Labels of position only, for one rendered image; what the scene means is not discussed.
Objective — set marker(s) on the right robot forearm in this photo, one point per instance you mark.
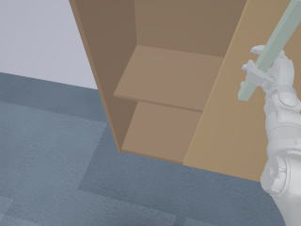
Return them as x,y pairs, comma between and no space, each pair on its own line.
283,122

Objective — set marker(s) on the robot right hand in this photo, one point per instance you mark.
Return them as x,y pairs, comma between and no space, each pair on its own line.
281,73

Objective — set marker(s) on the wardrobe door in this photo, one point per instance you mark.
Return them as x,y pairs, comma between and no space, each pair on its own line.
230,137

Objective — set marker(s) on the right robot upper arm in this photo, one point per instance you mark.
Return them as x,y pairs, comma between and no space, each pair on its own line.
281,179

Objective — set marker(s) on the handle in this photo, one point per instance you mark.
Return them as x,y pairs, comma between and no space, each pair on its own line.
289,21

